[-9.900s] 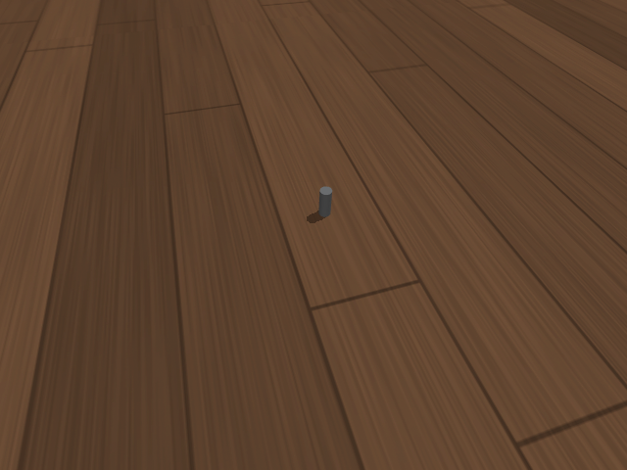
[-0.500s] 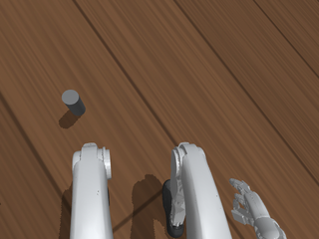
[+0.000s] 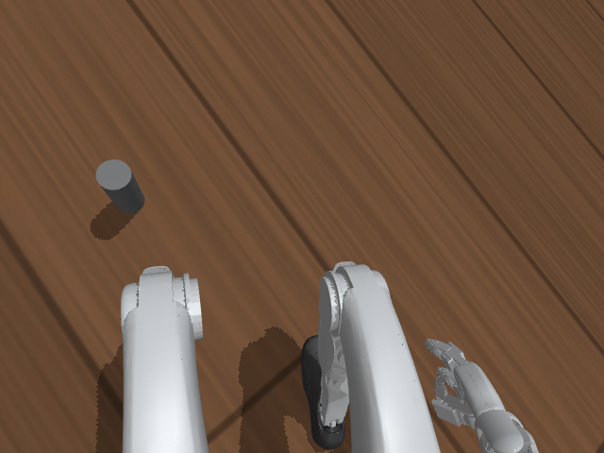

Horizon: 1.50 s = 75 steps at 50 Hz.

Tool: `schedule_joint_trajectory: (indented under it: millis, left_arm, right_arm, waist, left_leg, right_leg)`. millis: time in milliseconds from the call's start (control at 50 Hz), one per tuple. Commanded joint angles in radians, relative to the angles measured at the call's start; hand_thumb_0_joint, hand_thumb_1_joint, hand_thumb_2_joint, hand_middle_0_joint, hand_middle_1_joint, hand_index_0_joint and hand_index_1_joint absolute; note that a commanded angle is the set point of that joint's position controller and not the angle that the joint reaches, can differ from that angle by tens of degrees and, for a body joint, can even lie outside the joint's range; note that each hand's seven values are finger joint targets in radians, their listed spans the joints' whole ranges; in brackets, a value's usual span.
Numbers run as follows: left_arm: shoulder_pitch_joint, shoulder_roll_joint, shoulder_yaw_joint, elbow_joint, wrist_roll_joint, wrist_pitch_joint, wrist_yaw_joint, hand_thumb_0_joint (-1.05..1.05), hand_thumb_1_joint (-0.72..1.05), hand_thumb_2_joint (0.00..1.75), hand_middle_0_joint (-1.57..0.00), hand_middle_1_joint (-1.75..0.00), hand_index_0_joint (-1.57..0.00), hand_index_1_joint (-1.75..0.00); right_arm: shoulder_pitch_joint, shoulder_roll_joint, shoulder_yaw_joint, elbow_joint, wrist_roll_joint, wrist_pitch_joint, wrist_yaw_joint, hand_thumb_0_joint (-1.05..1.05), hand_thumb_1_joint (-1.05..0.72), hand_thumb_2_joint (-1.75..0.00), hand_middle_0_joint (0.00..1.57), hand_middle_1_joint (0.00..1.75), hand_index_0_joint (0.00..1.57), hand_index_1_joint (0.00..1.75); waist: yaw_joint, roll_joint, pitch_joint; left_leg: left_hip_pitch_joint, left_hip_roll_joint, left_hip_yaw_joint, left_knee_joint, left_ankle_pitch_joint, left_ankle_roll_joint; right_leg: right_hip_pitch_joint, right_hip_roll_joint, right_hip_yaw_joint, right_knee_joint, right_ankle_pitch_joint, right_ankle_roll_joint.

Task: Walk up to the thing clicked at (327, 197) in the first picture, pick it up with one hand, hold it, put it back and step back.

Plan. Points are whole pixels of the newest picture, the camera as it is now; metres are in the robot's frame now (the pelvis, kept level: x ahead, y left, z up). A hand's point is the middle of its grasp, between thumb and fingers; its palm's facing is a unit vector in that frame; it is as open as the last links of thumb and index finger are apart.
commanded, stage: approach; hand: left
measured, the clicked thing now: (122, 189) +0.50 +0.27 -0.30
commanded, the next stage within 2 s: close in in 0.60 s
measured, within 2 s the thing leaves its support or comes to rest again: neither
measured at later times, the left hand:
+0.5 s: hand out of the picture +0.42 +0.40 -0.12, palm faces +0.26 -0.97 +0.00, open 17.3 cm
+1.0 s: hand (86, 206) +0.45 +0.31 -0.26, palm faces +0.30 -0.95 +0.02, open 17.3 cm
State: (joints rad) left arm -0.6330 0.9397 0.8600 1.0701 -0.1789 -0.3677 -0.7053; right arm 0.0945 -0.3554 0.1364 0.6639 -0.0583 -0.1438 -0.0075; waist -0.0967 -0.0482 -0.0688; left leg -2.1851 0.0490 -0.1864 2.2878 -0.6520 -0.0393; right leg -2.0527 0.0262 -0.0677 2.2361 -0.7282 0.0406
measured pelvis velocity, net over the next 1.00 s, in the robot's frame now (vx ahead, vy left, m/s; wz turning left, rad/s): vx -0.01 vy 0.02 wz -0.15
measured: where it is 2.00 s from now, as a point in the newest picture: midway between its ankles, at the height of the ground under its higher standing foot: (253, 416)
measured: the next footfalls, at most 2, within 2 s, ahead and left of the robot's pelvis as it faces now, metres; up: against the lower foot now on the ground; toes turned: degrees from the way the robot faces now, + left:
none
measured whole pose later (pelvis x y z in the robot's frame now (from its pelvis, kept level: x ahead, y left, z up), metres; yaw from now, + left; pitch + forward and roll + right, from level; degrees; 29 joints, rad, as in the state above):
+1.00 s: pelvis -0.01 +0.02 -0.09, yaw -9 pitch +14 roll -15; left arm -0.66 0.92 0.74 1.47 -0.13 -0.98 -0.27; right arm -0.18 -0.37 0.49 0.56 -0.34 0.01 0.08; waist -0.23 -0.28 0.27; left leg -2.25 0.04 -0.40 2.66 -0.71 -0.05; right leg -2.07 0.12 -0.19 2.47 -0.71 0.07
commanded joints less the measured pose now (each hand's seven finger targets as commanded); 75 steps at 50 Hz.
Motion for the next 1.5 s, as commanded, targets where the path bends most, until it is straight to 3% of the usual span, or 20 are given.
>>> schedule_joint_trajectory:
  millis: [0, 120, 300, 340, 420, 440, 460, 520, 540, 560, 600, 620, 740, 860, 880, 960, 1040, 1160, 1360, 1480]
  left_arm:
    - [-0.212, 0.444, 0.047, -0.208, -0.038, -0.061, 0.003, 0.0, -0.47, 0.06, -0.02, -0.08, -0.04, -0.06]
    - [-0.176, 0.4, 0.048, -0.098, -0.053, -0.081, 0.001, 0.0, -0.52, 0.0, -0.06, -0.09, -0.07, -0.07]
    - [-0.203, 0.334, -0.012, 0.079, -0.042, -0.217, 0.046, 0.0, -0.52, 0.03, -0.04, -0.11, -0.07, -0.08]
    - [-0.243, 0.355, -0.02, 0.062, -0.034, -0.252, 0.062, 0.0, -0.51, 0.05, -0.04, -0.11, -0.06, -0.09]
    - [-0.25, 0.418, 0.026, 0.011, -0.026, -0.343, 0.097, 0.0, -0.53, 0.04, -0.05, -0.11, -0.07, -0.09]
    - [-0.253, 0.352, -0.016, 0.03, -0.03, -0.363, 0.097, 0.0, -0.55, 0.03, -0.05, -0.12, -0.07, -0.09]
    - [-0.245, 0.404, 0.03, 0.025, -0.027, -0.382, 0.108, 0.0, -0.54, 0.04, -0.06, -0.11, -0.07, -0.1]
    - [-0.206, 0.452, 0.045, 0.079, -0.008, -0.427, 0.131, 0.0, -0.54, 0.05, -0.06, -0.12, -0.07, -0.1]
    - [-0.207, 0.454, 0.039, 0.082, -0.004, -0.443, 0.137, 0.0, -0.56, 0.05, -0.06, -0.12, -0.07, -0.1]
    - [-0.217, 0.398, 0.003, 0.099, -0.006, -0.455, 0.141, 0.0, -0.53, 0.06, -0.05, -0.12, -0.07, -0.1]
    - [-0.197, 0.431, 0.03, 0.138, -0.007, -0.48, 0.162, 0.0, -0.52, 0.07, -0.05, -0.13, -0.07, -0.11]
    - [-0.185, 0.388, 0.002, 0.17, -0.009, -0.491, 0.171, 0.0, -0.53, 0.07, -0.05, -0.12, -0.06, -0.11]
    - [-0.203, 0.315, -0.09, 0.243, 0.001, -0.581, 0.25, 0.0, -0.56, 0.09, -0.04, -0.14, -0.07, -0.11]
    - [-0.205, 0.293, -0.091, 0.251, 0.003, -0.672, 0.383, 0.0, -0.55, 0.12, -0.04, -0.15, -0.08, -0.12]
    - [-0.209, 0.262, -0.114, 0.25, 0.013, -0.681, 0.405, 0.0, -0.55, 0.13, -0.03, -0.16, -0.07, -0.13]
    - [-0.195, 0.273, -0.124, 0.244, 0.062, -0.708, 0.489, 0.0, -0.53, 0.13, -0.05, -0.15, -0.08, -0.12]
    - [-0.203, 0.223, -0.179, 0.254, 0.093, -0.72, 0.535, 0.0, -0.51, 0.14, -0.05, -0.15, -0.08, -0.12]
    - [-0.226, 0.166, -0.238, 0.279, 0.068, -0.745, 0.557, 0.0, -0.47, 0.2, -0.15, -0.22, -0.18, -0.2]
    - [-0.205, 0.182, -0.25, 0.308, 0.08, -0.776, 0.629, 0.0, -0.46, 0.23, -0.13, -0.21, -0.15, -0.2]
    - [-0.223, 0.157, -0.263, 0.303, 0.087, -0.785, 0.67, 0.0, -0.43, 0.23, -0.11, -0.2, -0.12, -0.19]
  right_arm:
    - [0.121, -0.254, -0.092, -0.055, 0.006, -0.015, -0.022, 0.0, -0.89, -0.9, 0.2, 0.3, 0.2, 0.3]
    - [0.113, -0.255, -0.073, -0.058, -0.002, -0.015, -0.017, 0.0, -0.9, -0.89, 0.2, 0.3, 0.2, 0.3]
    - [0.077, -0.278, -0.024, -0.068, -0.053, 0.001, 0.003, 0.0, -0.89, -0.89, 0.2, 0.3, 0.2, 0.3]
    - [0.063, -0.282, -0.01, -0.069, -0.071, 0.013, 0.008, 0.0, -0.89, -0.89, 0.2, 0.3, 0.2, 0.3]
    - [0.02, -0.297, 0.021, -0.08, -0.104, 0.042, 0.02, 0.0, -0.89, -0.89, 0.2, 0.3, 0.2, 0.3]
    - [0.009, -0.297, 0.033, -0.083, -0.111, 0.047, 0.024, 0.0, -0.9, -0.89, 0.2, 0.3, 0.2, 0.3]
    - [-0.003, -0.306, 0.038, -0.084, -0.122, 0.052, 0.024, 0.0, -0.9, -0.89, 0.2, 0.3, 0.2, 0.3]
    - [-0.026, -0.327, 0.064, -0.072, -0.15, 0.079, 0.026, 0.0, -0.9, -0.89, 0.2, 0.3, 0.2, 0.3]
    - [-0.04, -0.332, 0.077, -0.075, -0.162, 0.087, 0.027, 0.0, -0.9, -0.9, 0.2, 0.3, 0.2, 0.3]
    - [-0.067, -0.33, 0.089, -0.09, -0.167, 0.092, 0.028, 0.0, -0.9, -0.9, 0.2, 0.3, 0.2, 0.3]
    - [-0.086, -0.346, 0.108, -0.089, -0.184, 0.103, 0.029, 0.0, -0.9, -0.9, 0.2, 0.3, 0.2, 0.3]
    - [-0.095, -0.345, 0.121, -0.094, -0.192, 0.107, 0.031, 0.0, -0.9, -0.9, 0.2, 0.3, 0.2, 0.3]
    - [-0.164, -0.358, 0.18, -0.111, -0.234, 0.125, 0.038, 0.0, -0.9, -0.89, 0.2, 0.3, 0.2, 0.3]
    - [-0.196, -0.374, 0.222, -0.116, -0.275, 0.152, 0.06, 0.0, -0.9, -0.9, 0.2, 0.3, 0.2, 0.3]
    - [-0.207, -0.37, 0.227, -0.119, -0.278, 0.157, 0.065, 0.0, -0.9, -0.9, 0.2, 0.3, 0.2, 0.3]
    - [-0.213, -0.374, 0.236, -0.114, -0.305, 0.183, 0.077, 0.0, -0.9, -0.9, 0.2, 0.3, 0.2, 0.3]
    - [-0.243, -0.38, 0.237, -0.123, -0.313, 0.204, 0.087, 0.0, -0.9, -0.9, 0.2, 0.3, 0.2, 0.3]
    - [-0.243, -0.383, 0.255, -0.132, -0.315, 0.209, 0.097, 0.0, -0.91, -0.9, 0.2, 0.3, 0.2, 0.3]
    - [-0.265, -0.376, 0.281, -0.154, -0.318, 0.224, 0.105, 0.0, -0.91, -0.9, 0.2, 0.3, 0.2, 0.3]
    - [-0.259, -0.373, 0.286, -0.15, -0.327, 0.229, 0.109, 0.0, -0.91, -0.9, 0.2, 0.3, 0.2, 0.3]
  waist:
    - [0.033, 0.335, -0.605]
    - [0.007, 0.275, -0.526]
    - [-0.046, 0.234, -0.471]
    - [-0.054, 0.252, -0.486]
    - [-0.038, 0.333, -0.52]
    - [-0.058, 0.338, -0.514]
    - [-0.053, 0.348, -0.516]
    - [-0.053, 0.394, -0.499]
    - [-0.066, 0.411, -0.483]
    - [-0.082, 0.405, -0.448]
    - [-0.087, 0.41, -0.432]
    - [-0.109, 0.39, -0.417]
    - [-0.165, 0.344, -0.339]
    - [-0.177, 0.373, -0.309]
    - [-0.187, 0.384, -0.293]
    - [-0.194, 0.408, -0.269]
    - [-0.221, 0.417, -0.205]
    - [-0.266, 0.347, -0.203]
    - [-0.244, 0.337, -0.16]
    - [-0.263, 0.342, -0.17]
  left_leg:
    - [0.547, 0.007, 0.086, -0.292, 0.09, 0.051]
    - [0.479, 0.008, 0.084, -0.249, 0.08, 0.058]
    - [0.416, 0.016, 0.065, -0.144, 0.057, 0.054]
    - [0.406, 0.02, 0.067, -0.114, 0.08, 0.051]
    - [0.464, 0.031, 0.053, -0.082, 0.144, 0.036]
    - [0.485, 0.033, 0.047, -0.069, 0.167, 0.034]
    - [0.484, 0.037, 0.044, -0.057, 0.184, 0.031]
    - [0.487, 0.041, 0.035, -0.036, 0.195, 0.025]
    - [0.49, 0.044, 0.029, -0.031, 0.192, 0.024]
    - [0.473, 0.045, 0.023, -0.031, 0.158, 0.023]
    - [0.469, 0.049, 0.013, -0.009, 0.155, 0.022]
    - [0.46, 0.051, 0.005, 0.001, 0.17, 0.021]
    - [0.405, 0.057, -0.027, 0.053, 0.13, 0.019]
    - [0.421, 0.062, -0.056, 0.074, 0.144, 0.01]
    - [0.433, 0.063, -0.061, 0.067, 0.157, 0.005]
    - [0.437, 0.068, -0.072, 0.073, 0.189, -0.001]
    - [0.432, 0.069, -0.093, 0.055, 0.144, -0.006]
    - [0.388, 0.06, -0.107, 0.074, 0.087, 0.004]
    - [0.345, 0.06, -0.113, 0.075, 0.057, 0.008]
    - [0.368, 0.064, -0.118, 0.083, 0.09, 0.007]
  right_leg:
    - [0.189, 0.021, -0.076, -0.217, 0.138, -0.083]
    - [0.173, 0.027, -0.086, -0.208, 0.132, -0.079]
    - [0.158, 0.044, -0.117, -0.152, 0.127, -0.07]
    - [0.185, 0.047, -0.118, -0.137, 0.15, -0.067]
    - [0.189, 0.053, -0.131, -0.072, 0.191, -0.069]
    - [0.174, 0.053, -0.138, -0.062, 0.207, -0.068]
    - [0.188, 0.055, -0.14, -0.053, 0.221, -0.067]
    - [0.195, 0.058, -0.15, -0.023, 0.234, -0.067]
    - [0.197, 0.06, -0.156, -0.019, 0.234, -0.066]
    - [0.176, 0.062, -0.164, -0.017, 0.21, -0.067]
    - [0.184, 0.067, -0.175, -0.006, 0.215, -0.065]
    - [0.196, 0.069, -0.183, -0.001, 0.232, -0.063]
    - [0.207, 0.082, -0.219, 0.018, 0.234, -0.054]
    - [0.224, 0.093, -0.246, 0.041, 0.256, -0.048]
    - [0.217, 0.092, -0.253, 0.045, 0.262, -0.048]
    - [0.231, 0.096, -0.259, 0.056, 0.292, -0.045]
    - [0.182, 0.094, -0.278, 0.066, 0.258, -0.046]
    - [0.215, 0.103, -0.286, 0.053, 0.25, -0.035]
    - [0.23, 0.114, -0.294, 0.045, 0.232, -0.037]
    - [0.246, 0.12, -0.296, 0.041, 0.273, -0.034]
